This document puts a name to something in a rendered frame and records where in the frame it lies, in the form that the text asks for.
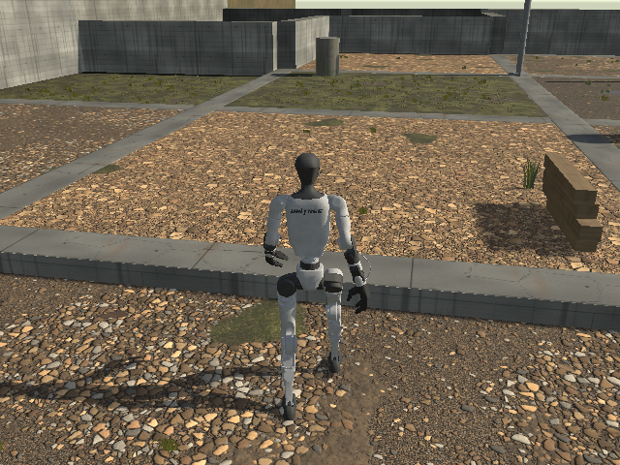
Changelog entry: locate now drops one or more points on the robot left hand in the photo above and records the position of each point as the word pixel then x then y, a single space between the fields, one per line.
pixel 278 254

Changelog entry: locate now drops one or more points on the robot right forearm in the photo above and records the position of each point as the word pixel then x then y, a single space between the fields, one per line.
pixel 351 255

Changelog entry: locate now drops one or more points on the robot left forearm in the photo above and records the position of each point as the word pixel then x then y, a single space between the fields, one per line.
pixel 269 250

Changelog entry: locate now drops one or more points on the robot right hand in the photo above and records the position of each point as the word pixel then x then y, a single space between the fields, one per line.
pixel 364 295

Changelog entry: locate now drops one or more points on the robot head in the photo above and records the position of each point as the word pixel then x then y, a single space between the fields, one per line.
pixel 307 166

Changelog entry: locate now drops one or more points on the left robot foot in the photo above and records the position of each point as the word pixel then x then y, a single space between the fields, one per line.
pixel 289 411

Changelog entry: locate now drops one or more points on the right robot upper arm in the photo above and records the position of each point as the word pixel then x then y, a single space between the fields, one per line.
pixel 339 205

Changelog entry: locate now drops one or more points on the left robot upper arm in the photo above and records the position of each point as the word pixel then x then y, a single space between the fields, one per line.
pixel 277 205

